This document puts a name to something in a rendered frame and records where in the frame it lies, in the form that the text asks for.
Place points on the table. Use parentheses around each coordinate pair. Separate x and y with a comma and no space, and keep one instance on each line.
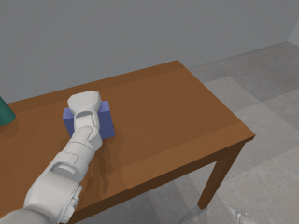
(166,122)

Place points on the robot right hand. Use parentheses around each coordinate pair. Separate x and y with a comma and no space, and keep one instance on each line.
(240,215)

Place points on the left robot upper arm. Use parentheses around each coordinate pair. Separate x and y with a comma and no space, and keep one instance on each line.
(53,201)

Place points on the robot left hand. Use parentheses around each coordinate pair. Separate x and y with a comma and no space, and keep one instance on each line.
(84,100)

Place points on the robot left forearm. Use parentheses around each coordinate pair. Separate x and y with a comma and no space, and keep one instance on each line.
(73,161)

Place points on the sponge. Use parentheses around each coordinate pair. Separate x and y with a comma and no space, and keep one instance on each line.
(105,121)

